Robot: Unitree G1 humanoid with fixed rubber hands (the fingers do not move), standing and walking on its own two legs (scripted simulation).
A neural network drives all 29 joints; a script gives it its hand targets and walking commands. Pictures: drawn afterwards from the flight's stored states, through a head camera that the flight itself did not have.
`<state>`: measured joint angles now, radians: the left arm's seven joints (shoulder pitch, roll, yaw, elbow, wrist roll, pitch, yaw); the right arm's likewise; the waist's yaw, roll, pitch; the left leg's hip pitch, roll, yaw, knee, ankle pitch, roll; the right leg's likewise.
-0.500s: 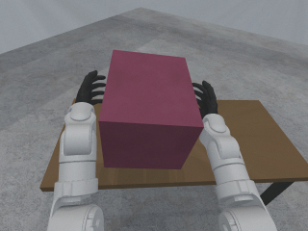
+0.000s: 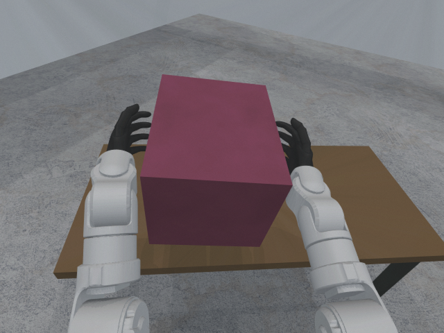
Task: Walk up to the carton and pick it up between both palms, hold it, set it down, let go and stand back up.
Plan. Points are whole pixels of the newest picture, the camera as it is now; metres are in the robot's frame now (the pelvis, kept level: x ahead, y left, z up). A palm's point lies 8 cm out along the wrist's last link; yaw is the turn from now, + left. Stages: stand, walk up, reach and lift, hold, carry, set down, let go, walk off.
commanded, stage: hold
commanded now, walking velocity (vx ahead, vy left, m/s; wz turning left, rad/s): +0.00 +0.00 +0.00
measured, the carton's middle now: (210, 160) +0.40 +0.01 +0.13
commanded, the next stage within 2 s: none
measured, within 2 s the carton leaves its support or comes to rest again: neither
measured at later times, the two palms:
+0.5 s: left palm (120, 149) +0.36 +0.16 +0.19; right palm (296, 164) +0.36 -0.14 +0.17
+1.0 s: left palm (119, 150) +0.36 +0.16 +0.19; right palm (297, 163) +0.35 -0.14 +0.17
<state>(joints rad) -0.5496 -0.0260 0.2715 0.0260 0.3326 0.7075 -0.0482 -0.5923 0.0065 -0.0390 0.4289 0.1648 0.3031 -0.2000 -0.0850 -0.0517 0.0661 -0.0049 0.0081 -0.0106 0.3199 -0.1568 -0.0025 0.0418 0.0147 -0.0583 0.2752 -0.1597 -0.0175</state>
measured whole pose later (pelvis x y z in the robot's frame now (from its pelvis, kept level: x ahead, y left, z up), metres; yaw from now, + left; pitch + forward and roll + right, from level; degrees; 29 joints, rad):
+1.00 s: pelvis +0.00 +0.00 +0.00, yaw +0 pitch -9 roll +0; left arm -0.57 -0.02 0.27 0.05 0.34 0.70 -0.05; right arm -0.60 0.01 -0.06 0.45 0.15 0.28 -0.19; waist -0.08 -0.05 0.06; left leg -0.01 0.01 0.00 0.32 -0.15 0.00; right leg 0.03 0.01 -0.06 0.28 -0.16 -0.02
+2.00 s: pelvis +0.00 +0.00 +0.00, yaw +0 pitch -9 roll -1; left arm -0.53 -0.03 0.27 0.00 0.34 0.71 -0.05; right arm -0.58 0.01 -0.03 0.43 0.15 0.27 -0.19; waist -0.09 -0.05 0.08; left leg 0.00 0.01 0.00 0.31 -0.16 0.00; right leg 0.05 0.01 -0.07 0.26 -0.16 -0.02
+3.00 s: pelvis +0.00 +0.00 +0.00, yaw +0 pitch -9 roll -1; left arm -0.55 -0.02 0.27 0.03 0.34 0.67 -0.06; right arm -0.58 0.02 -0.05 0.43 0.12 0.25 -0.20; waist -0.09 -0.05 0.06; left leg -0.01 0.01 0.00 0.32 -0.15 0.01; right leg 0.04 0.01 -0.08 0.27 -0.15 -0.01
